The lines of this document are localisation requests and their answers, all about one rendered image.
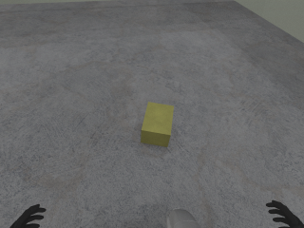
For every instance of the right robot hand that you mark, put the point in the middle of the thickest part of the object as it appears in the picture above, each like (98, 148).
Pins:
(290, 219)

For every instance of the left robot hand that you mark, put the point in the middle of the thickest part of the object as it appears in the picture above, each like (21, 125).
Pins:
(27, 217)

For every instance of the robot right thigh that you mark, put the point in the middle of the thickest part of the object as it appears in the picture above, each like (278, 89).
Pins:
(180, 218)

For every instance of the carton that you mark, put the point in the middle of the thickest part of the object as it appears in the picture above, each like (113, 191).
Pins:
(157, 124)

